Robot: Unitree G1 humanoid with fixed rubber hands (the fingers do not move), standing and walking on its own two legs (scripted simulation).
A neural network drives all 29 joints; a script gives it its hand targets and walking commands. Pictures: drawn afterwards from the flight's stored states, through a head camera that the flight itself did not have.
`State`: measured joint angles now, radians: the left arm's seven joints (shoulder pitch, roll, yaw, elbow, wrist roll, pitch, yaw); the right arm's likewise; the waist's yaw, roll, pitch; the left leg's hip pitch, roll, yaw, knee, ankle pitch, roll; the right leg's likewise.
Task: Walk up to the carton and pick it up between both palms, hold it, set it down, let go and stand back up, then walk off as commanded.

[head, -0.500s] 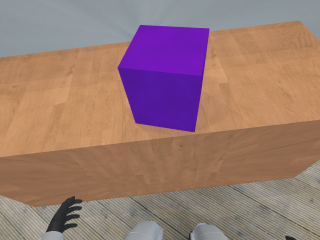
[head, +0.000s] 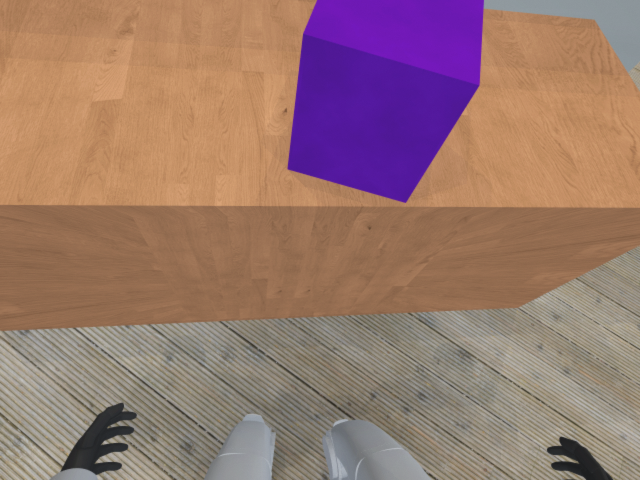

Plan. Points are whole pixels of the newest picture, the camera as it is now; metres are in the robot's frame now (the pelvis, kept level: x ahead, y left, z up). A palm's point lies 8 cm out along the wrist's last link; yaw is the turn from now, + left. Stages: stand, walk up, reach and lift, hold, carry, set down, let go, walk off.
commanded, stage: walk off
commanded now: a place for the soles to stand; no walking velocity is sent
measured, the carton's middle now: (376, 88) +0.64 -0.08 +0.03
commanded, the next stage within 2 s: none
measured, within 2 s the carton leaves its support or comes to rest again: neither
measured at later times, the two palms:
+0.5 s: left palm out of the picture +0.01 +0.20 -0.04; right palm out of the picture -0.06 -0.42 -0.14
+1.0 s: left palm out of the picture -0.11 +0.22 -0.07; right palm out of the picture -0.32 -0.42 -0.11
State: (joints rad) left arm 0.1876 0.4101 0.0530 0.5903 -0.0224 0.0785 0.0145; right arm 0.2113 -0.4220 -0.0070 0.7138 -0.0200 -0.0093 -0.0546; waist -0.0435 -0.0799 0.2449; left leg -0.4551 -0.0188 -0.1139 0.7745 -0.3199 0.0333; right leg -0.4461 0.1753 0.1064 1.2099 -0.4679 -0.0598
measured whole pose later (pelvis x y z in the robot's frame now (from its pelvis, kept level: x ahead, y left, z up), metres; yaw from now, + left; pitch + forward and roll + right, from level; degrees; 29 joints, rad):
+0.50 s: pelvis -0.13 -0.11 +0.00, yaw -2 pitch -5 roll +4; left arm 0.22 0.40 0.05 0.59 -0.01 0.06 0.00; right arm 0.22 -0.44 -0.01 0.73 0.00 0.07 -0.04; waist -0.04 0.08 0.25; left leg -0.52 -0.16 -0.19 1.21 -0.43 -0.01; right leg -0.39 0.05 0.10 0.76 -0.28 -0.04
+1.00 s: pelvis -0.29 -0.07 -0.02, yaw -1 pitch -11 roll +1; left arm 0.13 0.40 0.05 0.59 -0.01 0.08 0.01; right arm 0.45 -0.50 -0.02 0.80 0.01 0.07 0.01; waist -0.04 -0.01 0.23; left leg -0.22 -0.08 -0.03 0.96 -0.46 0.01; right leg -0.44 0.04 0.09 0.57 -0.06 -0.03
